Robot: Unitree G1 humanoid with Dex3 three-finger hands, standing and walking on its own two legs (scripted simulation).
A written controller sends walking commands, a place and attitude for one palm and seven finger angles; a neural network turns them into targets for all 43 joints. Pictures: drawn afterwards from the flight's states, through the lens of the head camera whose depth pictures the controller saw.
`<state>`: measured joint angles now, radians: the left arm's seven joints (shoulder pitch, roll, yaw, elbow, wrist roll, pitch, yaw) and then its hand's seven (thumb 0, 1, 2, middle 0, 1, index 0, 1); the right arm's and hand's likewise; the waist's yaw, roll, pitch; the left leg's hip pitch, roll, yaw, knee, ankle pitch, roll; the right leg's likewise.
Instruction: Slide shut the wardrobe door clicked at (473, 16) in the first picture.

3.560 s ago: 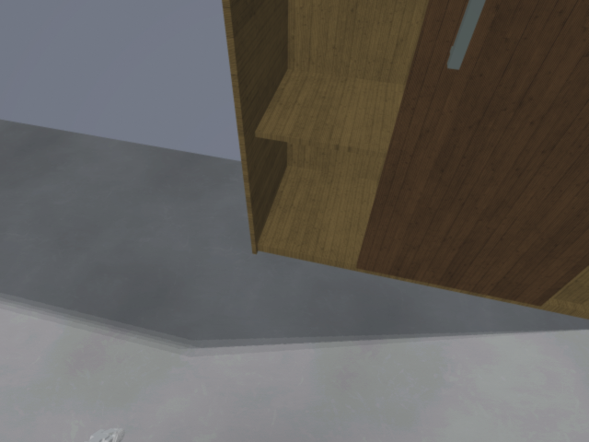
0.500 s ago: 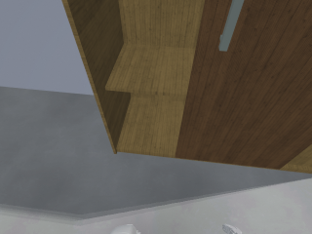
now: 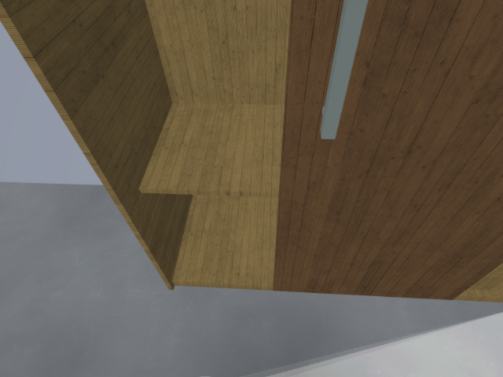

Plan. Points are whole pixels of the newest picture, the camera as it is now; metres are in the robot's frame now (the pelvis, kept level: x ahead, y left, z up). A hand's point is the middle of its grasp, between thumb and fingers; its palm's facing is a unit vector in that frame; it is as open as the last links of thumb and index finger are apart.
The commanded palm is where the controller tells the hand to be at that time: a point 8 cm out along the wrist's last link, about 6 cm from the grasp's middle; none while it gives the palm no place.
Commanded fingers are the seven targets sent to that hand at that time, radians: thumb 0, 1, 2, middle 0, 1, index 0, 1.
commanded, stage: come to a stop and stand still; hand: right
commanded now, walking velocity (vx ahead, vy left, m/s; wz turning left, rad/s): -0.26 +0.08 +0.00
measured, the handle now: (338, 63) +0.49 -0.11 +0.25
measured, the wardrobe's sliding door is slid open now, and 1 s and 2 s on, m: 0.41 0.41 0.41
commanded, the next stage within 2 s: look again from close up in 1.30 s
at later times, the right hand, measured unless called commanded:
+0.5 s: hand out of the picture +0.06 -0.15 -0.16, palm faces +0.06 +0.97 -0.25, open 7.4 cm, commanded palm none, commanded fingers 0.00 -0.90 -0.90 0.20 0.30 0.20 0.30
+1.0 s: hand out of the picture -0.06 -0.17 -0.18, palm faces +0.03 +0.99 -0.17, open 7.4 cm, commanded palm none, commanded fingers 0.00 -0.90 -0.90 0.20 0.30 0.20 0.30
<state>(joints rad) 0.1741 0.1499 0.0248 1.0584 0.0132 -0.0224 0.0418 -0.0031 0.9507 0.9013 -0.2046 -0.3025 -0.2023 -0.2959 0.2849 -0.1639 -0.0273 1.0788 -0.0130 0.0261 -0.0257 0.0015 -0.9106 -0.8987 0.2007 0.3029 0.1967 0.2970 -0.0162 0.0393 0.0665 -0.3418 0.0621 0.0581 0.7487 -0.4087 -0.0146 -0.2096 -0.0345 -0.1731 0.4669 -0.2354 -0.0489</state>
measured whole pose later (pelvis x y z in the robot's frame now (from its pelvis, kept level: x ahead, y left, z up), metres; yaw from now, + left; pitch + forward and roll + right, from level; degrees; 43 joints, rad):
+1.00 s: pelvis -0.03 -0.01 +0.00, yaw +0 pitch -1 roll +0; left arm 0.29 0.13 0.00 1.14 0.00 -0.02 0.03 0.01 0.92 0.90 -0.20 -0.30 -0.20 -0.30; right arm 0.30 -0.15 0.00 1.18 -0.01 0.01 -0.03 0.00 -0.91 -0.90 0.20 0.30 0.20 0.30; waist -0.01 0.02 0.02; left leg -0.20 0.07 0.02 0.40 -0.18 -0.05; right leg -0.11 0.02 -0.07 0.39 -0.27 -0.04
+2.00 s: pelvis -0.01 +0.04 +0.00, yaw +0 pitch -1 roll -1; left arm 0.29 0.17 -0.01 1.12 0.01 -0.02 0.03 0.01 0.91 0.90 -0.20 -0.30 -0.20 -0.30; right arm 0.24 -0.15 0.00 1.11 -0.01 -0.02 -0.03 0.00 -0.92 -0.90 0.20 0.30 0.20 0.30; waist 0.01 -0.04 0.04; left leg -0.23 0.02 0.05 0.52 -0.27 0.02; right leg -0.11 -0.03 -0.04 0.43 -0.31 0.03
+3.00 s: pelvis -0.05 +0.02 -0.05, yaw -3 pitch +5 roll +1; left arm 0.17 0.27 0.03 0.41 -0.02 -0.24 0.03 0.01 0.91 0.90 -0.20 -0.30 -0.20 -0.30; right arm 0.53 -0.19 -0.14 -0.14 0.23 -0.31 0.20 0.01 -0.51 -0.73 0.23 0.55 0.23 0.55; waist -0.06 0.01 -0.07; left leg -0.59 0.05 0.09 0.89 -0.39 0.00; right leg -0.54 -0.02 0.01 0.94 -0.49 0.00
